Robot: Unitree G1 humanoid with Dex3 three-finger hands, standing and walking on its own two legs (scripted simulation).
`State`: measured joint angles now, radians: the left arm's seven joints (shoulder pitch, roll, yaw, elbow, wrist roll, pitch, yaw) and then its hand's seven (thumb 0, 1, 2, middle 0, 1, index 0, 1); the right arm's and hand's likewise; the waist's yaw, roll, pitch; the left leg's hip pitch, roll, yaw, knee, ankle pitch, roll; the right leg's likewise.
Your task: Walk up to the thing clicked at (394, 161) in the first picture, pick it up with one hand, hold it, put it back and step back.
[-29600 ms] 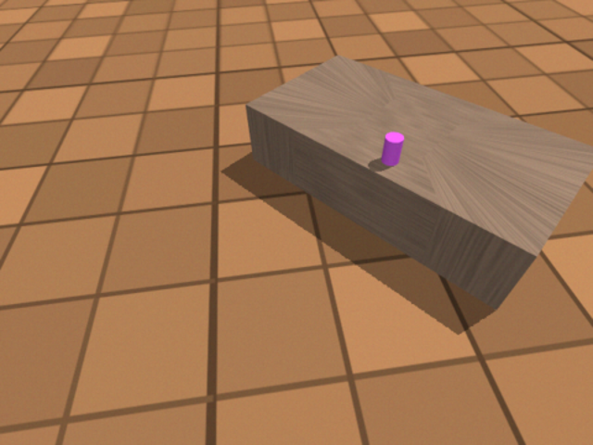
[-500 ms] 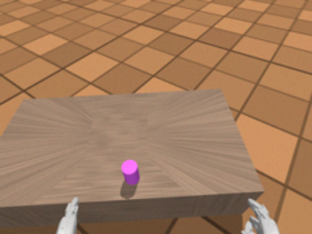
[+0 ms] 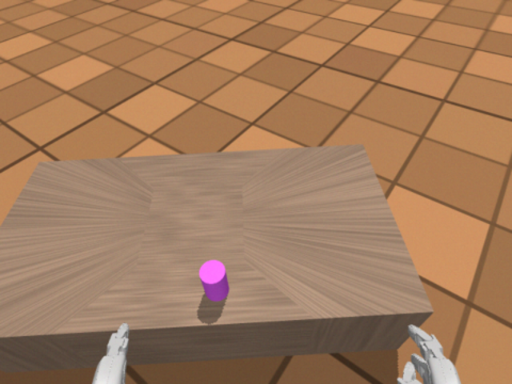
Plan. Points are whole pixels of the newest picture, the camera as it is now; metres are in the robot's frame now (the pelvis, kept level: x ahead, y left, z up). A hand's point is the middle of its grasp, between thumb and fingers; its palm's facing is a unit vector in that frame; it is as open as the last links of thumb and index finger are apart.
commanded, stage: home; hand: left
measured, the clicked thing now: (214, 281) +0.47 +0.15 -0.34
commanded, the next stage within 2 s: stand in 0.12 s
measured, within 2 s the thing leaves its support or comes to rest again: neither
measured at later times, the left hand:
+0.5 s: hand out of the picture +0.13 +0.24 -0.11, palm faces -0.01 -0.94 -0.35, open 13.8 cm
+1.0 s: hand out of the picture +0.04 +0.27 -0.11, palm faces +0.02 -0.94 -0.34, open 7.5 cm
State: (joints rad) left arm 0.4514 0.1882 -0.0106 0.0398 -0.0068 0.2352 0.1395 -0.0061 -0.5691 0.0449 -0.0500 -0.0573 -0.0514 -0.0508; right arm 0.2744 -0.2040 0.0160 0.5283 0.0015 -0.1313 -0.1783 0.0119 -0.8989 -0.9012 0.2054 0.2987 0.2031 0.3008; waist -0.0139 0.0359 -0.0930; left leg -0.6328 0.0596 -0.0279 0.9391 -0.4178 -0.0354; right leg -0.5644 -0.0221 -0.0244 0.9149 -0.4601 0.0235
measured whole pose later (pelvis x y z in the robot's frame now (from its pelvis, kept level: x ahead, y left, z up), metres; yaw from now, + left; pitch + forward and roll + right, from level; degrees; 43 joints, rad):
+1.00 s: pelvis +0.00 +0.02 +0.05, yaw +1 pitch -4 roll +0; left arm 0.20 0.32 0.00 1.08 0.03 0.01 0.01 0.01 0.89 0.89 -0.20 -0.30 -0.20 -0.30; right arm 0.16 -0.30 -0.02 1.07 -0.02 -0.01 0.00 0.01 -0.90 -0.90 0.21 0.30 0.20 0.30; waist 0.02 0.01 0.05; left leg -0.20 0.01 -0.01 0.48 -0.21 0.00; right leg -0.12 -0.07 -0.03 0.44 -0.25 0.06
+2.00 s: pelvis +0.02 +0.00 +0.06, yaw +1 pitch -3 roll +0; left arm 0.12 0.33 0.01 1.14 0.02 0.00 0.00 0.01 0.90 0.90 -0.20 -0.30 -0.20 -0.30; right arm 0.10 -0.34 -0.01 1.15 -0.01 -0.01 0.00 0.00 -0.90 -0.90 0.20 0.30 0.20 0.30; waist 0.00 0.01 0.06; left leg -0.14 0.02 -0.02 0.35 -0.16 -0.02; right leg -0.07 -0.05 -0.04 0.34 -0.21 0.04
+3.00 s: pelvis -0.01 +0.03 +0.03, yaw +2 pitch -2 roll -1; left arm 0.07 0.37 0.07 0.98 0.02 0.05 0.01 0.01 0.90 0.90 -0.20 -0.30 -0.20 -0.30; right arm 0.10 -0.41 -0.06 1.00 0.00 0.05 0.02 0.00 -0.90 -0.90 0.20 0.30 0.20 0.30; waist -0.01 0.00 0.15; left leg -0.33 -0.02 -0.02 0.75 -0.36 0.05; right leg -0.28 -0.08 -0.04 0.64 -0.32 0.04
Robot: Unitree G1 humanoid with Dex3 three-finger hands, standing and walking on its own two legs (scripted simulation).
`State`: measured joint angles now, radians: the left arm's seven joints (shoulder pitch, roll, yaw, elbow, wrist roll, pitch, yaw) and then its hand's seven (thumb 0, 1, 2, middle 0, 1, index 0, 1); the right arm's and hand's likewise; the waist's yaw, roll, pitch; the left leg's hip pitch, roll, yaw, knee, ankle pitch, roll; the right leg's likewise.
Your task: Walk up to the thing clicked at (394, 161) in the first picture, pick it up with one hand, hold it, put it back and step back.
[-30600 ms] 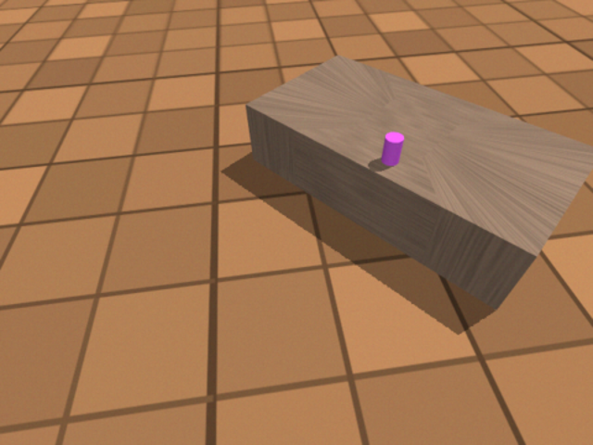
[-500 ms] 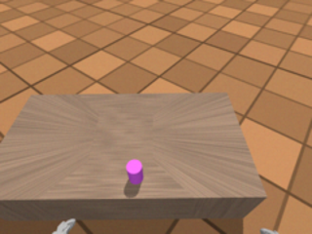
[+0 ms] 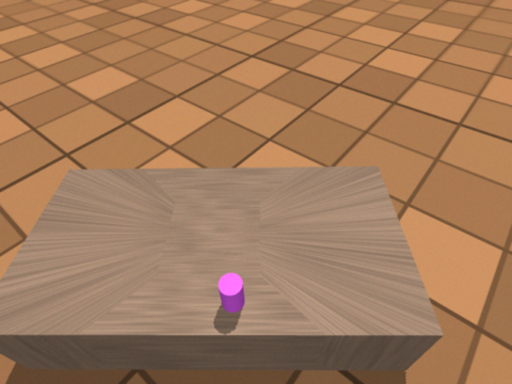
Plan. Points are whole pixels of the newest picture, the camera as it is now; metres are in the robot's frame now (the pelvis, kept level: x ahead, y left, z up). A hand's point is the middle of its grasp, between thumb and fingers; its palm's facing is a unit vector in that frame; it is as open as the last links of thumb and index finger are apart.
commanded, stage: stand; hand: left
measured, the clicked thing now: (232, 293) +0.47 +0.12 -0.39
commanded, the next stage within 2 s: step back in 1.74 s
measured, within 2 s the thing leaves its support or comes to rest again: neither
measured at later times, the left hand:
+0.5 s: hand out of the picture +0.06 +0.24 -0.15, palm faces -0.01 -0.94 -0.34, open 7.4 cm
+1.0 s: hand out of the picture +0.08 +0.23 -0.15, palm faces -0.01 -0.94 -0.34, open 7.4 cm
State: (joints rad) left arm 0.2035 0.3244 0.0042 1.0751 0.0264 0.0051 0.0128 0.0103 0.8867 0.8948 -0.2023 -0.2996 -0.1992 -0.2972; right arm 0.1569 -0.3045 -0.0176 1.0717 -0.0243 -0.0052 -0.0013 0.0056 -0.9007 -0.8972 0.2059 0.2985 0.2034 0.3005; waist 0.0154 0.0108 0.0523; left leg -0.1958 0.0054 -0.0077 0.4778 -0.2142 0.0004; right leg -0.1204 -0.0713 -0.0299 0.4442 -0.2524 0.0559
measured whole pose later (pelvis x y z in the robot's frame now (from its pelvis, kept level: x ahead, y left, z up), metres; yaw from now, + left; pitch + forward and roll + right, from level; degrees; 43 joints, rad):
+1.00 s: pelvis +0.01 -0.02 +0.01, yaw +0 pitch -3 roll +0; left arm 0.12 0.33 0.01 1.14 0.02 0.00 0.00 0.01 0.90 0.90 -0.20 -0.30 -0.20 -0.30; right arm 0.10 -0.34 -0.01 1.15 -0.01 -0.01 0.00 0.00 -0.90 -0.90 0.20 0.30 0.20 0.30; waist 0.00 0.01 0.06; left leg -0.14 0.02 -0.02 0.35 -0.16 -0.02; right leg -0.07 -0.05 -0.04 0.34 -0.21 0.04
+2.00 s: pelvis -0.02 +0.01 -0.02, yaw +1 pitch -2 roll -1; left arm 0.07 0.37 0.07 0.98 0.02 0.05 0.01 0.01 0.90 0.90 -0.20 -0.30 -0.20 -0.30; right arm 0.10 -0.41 -0.06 1.00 0.00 0.05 0.02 0.00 -0.90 -0.90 0.20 0.30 0.20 0.30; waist -0.01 0.00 0.15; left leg -0.33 -0.02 -0.02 0.75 -0.36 0.05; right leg -0.28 -0.08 -0.04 0.64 -0.32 0.04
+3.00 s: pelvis -0.25 +0.04 -0.01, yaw -3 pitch -2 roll -1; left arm 0.16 0.40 0.09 0.81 0.01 0.07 0.01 0.01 0.90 0.90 -0.20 -0.30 -0.20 -0.30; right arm 0.13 -0.36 -0.04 0.84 -0.03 0.01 -0.01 0.01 -0.90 -0.90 0.21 0.30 0.21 0.30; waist 0.00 -0.03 0.17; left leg -0.34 0.01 0.00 0.58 -0.21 0.04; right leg -0.42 0.09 0.15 1.15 -0.51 0.02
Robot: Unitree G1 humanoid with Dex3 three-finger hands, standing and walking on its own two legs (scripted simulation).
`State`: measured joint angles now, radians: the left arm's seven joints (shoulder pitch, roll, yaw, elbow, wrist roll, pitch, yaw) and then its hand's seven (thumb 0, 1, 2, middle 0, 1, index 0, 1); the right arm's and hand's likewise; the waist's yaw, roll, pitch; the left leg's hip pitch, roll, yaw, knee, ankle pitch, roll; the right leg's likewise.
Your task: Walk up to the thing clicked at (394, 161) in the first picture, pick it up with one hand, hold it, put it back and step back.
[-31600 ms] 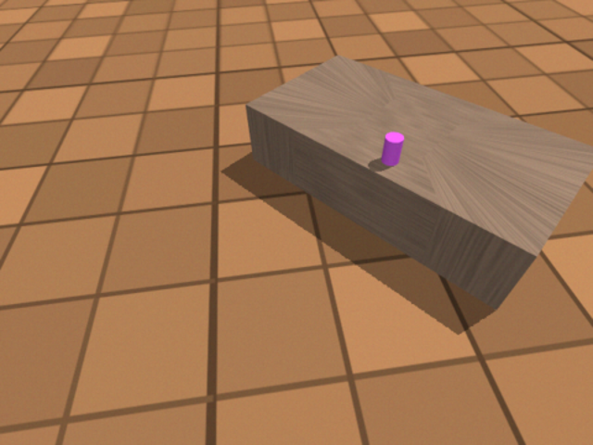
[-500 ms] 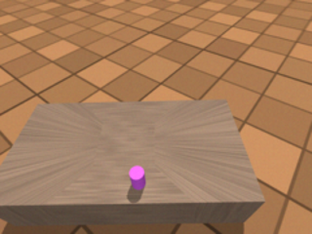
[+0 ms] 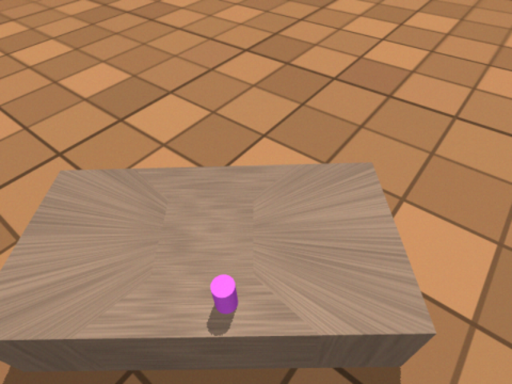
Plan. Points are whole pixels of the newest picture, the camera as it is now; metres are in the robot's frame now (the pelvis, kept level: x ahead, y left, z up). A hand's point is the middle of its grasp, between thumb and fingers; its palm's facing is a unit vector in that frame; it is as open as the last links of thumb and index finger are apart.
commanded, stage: stand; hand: left
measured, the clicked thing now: (224, 294) +0.46 +0.14 -0.40
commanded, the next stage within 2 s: step back in 0.74 s
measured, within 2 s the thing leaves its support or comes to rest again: neither
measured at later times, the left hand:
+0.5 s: hand out of the picture +0.07 +0.25 -0.16, palm faces -0.01 -0.94 -0.34, open 7.4 cm
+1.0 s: hand out of the picture +0.08 +0.29 -0.18, palm faces +0.00 -0.93 -0.38, open 7.4 cm
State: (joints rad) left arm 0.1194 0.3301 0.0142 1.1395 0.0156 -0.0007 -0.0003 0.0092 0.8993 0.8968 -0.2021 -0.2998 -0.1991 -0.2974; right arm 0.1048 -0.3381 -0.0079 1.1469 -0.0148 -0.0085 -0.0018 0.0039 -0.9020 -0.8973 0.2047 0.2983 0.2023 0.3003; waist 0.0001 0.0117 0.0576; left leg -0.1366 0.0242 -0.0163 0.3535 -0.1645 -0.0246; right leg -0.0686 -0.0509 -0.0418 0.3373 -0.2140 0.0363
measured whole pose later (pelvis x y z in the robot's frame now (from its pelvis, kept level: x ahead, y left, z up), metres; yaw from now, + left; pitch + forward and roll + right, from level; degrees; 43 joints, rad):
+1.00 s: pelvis -0.03 +0.02 -0.02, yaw +1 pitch -2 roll -1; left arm 0.07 0.37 0.07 0.98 0.02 0.05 0.01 0.01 0.90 0.90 -0.20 -0.30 -0.20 -0.30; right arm 0.10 -0.41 -0.06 1.00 0.00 0.05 0.02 0.00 -0.90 -0.90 0.20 0.30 0.20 0.30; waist -0.01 0.00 0.15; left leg -0.33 -0.02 -0.02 0.75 -0.36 0.05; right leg -0.28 -0.08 -0.04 0.64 -0.32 0.04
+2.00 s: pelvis -0.26 +0.05 -0.02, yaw -3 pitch -2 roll -1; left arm 0.16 0.40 0.09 0.81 0.01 0.07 0.01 0.01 0.90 0.90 -0.20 -0.30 -0.20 -0.30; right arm 0.13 -0.36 -0.04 0.84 -0.03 0.01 -0.01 0.01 -0.90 -0.90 0.21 0.30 0.21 0.30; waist 0.00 -0.03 0.17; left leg -0.34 0.01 0.00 0.58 -0.21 0.04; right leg -0.42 0.09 0.15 1.15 -0.51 0.02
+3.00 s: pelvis -0.60 +0.00 -0.02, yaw -1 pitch -2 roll +1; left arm 0.21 0.37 0.06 0.87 0.05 0.05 0.00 0.01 0.90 0.90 -0.21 -0.30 -0.20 -0.30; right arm 0.17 -0.42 -0.05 0.88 -0.02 0.05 -0.02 0.00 -0.90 -0.90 0.20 0.30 0.20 0.30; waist 0.03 0.02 0.12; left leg -0.47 -0.08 -0.09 1.06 -0.49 -0.01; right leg -0.32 -0.03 0.01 0.67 -0.31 -0.01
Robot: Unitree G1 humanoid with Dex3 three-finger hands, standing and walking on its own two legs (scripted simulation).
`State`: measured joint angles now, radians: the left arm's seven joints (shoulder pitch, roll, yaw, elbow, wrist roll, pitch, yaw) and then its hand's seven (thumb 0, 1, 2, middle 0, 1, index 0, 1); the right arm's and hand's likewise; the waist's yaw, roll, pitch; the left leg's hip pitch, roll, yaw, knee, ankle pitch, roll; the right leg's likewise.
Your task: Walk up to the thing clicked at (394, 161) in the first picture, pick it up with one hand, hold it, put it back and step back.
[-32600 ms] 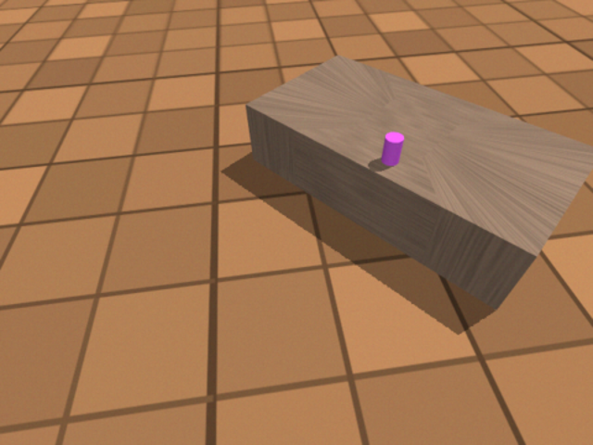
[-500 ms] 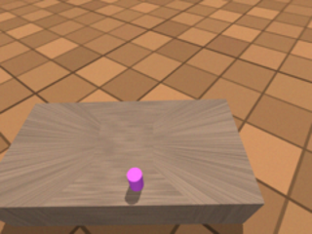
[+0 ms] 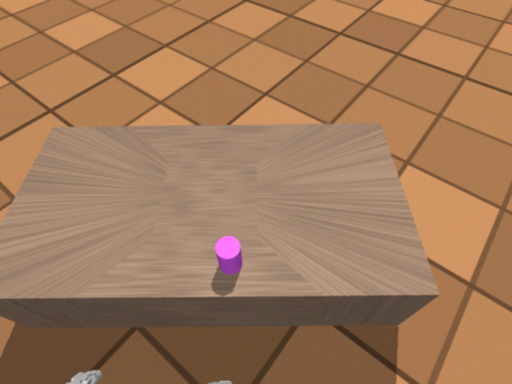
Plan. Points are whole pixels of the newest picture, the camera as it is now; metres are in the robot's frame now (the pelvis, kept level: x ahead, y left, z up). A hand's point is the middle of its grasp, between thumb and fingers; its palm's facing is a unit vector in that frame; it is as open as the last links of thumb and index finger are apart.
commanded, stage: step back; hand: left
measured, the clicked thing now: (229, 255) +0.49 +0.11 -0.37
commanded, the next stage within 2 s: none
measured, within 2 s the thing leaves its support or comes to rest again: neither
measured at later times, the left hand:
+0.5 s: hand out of the picture +0.00 +0.27 -0.15, palm faces -0.10 -0.92 -0.38, open 7.4 cm
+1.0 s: hand out of the picture -0.10 +0.30 -0.14, palm faces -0.05 -0.93 -0.37, open 7.4 cm
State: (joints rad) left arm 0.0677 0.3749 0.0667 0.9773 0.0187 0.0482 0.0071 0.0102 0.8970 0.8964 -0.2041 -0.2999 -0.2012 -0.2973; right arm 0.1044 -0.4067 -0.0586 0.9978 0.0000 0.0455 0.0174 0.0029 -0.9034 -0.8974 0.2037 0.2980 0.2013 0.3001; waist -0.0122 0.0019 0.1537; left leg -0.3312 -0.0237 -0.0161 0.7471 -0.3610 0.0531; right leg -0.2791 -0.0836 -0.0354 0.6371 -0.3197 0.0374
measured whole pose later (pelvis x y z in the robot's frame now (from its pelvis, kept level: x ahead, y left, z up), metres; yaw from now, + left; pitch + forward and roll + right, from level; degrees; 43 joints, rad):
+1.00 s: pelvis -0.23 +0.04 +0.01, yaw -4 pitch -2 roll -1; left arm 0.16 0.40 0.09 0.81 0.01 0.07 0.01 0.01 0.90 0.90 -0.20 -0.30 -0.20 -0.30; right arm 0.13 -0.36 -0.04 0.84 -0.03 0.01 -0.01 0.01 -0.90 -0.90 0.21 0.30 0.21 0.30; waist 0.00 -0.03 0.17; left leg -0.34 0.01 0.00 0.58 -0.21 0.04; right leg -0.42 0.09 0.15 1.15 -0.51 0.02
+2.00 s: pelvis -0.57 -0.01 +0.00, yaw -2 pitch -2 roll +1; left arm 0.21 0.37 0.06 0.87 0.05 0.05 0.00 0.01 0.90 0.90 -0.21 -0.30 -0.20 -0.30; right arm 0.17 -0.42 -0.05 0.88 -0.02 0.05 -0.02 0.00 -0.90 -0.90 0.20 0.30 0.20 0.30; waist 0.03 0.02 0.12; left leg -0.47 -0.08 -0.09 1.06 -0.49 -0.01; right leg -0.32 -0.03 0.01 0.67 -0.31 -0.01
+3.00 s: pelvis -0.58 +0.00 +0.01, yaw +0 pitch -2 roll +0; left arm 0.07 0.36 0.04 1.05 0.01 -0.02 0.00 0.01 0.90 0.90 -0.20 -0.30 -0.20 -0.30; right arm 0.09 -0.33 -0.04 1.07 -0.02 -0.02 0.00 0.00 -0.90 -0.90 0.21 0.30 0.20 0.30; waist 0.01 0.01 0.06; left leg -0.19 0.00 0.00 0.54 -0.32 0.00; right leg -0.18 -0.02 -0.01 0.54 -0.32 0.01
